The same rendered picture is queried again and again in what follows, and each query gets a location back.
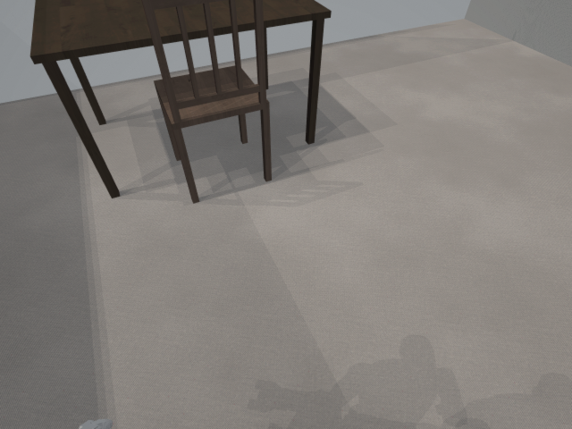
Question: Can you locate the table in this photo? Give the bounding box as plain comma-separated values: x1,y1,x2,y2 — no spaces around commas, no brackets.
30,0,332,198

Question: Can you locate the chair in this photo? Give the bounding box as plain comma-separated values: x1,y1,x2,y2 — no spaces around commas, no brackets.
141,0,272,204

